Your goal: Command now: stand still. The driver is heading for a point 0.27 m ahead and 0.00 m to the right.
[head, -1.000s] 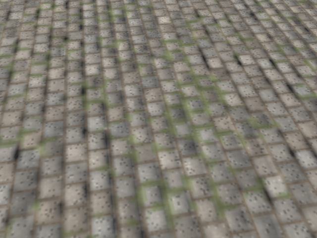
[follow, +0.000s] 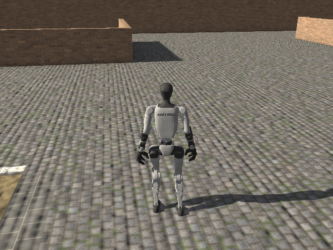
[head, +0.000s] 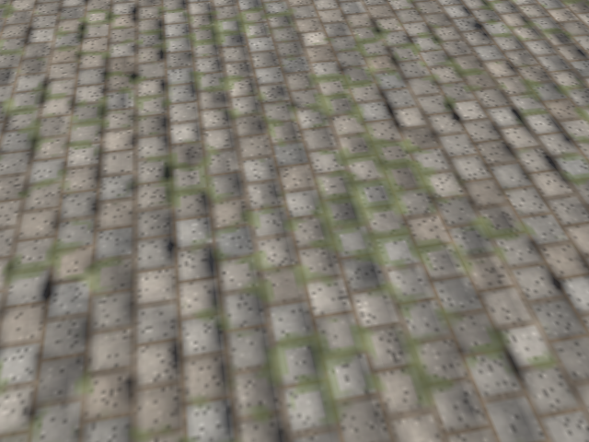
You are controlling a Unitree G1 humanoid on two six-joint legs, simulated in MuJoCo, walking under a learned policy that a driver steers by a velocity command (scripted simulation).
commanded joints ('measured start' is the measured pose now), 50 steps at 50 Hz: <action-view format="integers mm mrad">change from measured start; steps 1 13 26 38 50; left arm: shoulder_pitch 47 79 110 232 266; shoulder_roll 94 80 72 101 68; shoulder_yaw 13 4 1 6 6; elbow -12 18 20 21 34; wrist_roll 0 -2 -10 16 5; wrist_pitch -8 -11 -14 -78 -50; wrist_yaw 3 5 11 -20 -22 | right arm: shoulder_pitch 3 26 79 -1 15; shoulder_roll -106 -96 -122 -91 -167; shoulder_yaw -17 -10 -18 -15 -29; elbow -25 10 38 -51 -9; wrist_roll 1 2 15 18 14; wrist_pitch -7 -3 -2 -45 4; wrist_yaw -3 -6 -12 -2 -10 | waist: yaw -1 -3 -6 38 29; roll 1 -2 42 -169 68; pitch -4 2 49 73 -106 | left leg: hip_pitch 55 55 -16 -398 282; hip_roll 58 52 59 43 131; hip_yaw -62 -56 -100 -10 -32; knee -99 -96 -132 432 49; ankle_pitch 27 40 -499 -334 602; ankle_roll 25 26 72 -26 84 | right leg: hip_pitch -90 -100 -188 105 -95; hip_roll -19 -17 25 -353 -56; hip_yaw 1 -8 -55 356 -38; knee -85 -89 -18 -209 -104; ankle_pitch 103 101 -307 361 359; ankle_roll -17 -18 -61 -276 -52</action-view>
